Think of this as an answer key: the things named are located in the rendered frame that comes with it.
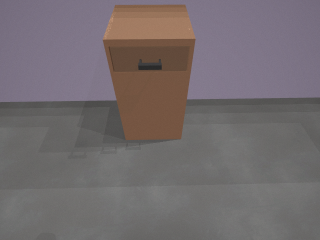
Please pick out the cabinet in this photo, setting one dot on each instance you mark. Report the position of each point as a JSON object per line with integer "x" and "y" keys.
{"x": 151, "y": 104}

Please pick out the drawer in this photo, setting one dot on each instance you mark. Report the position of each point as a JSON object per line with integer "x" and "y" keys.
{"x": 127, "y": 58}

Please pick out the handle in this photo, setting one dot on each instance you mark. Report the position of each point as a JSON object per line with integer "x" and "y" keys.
{"x": 150, "y": 65}

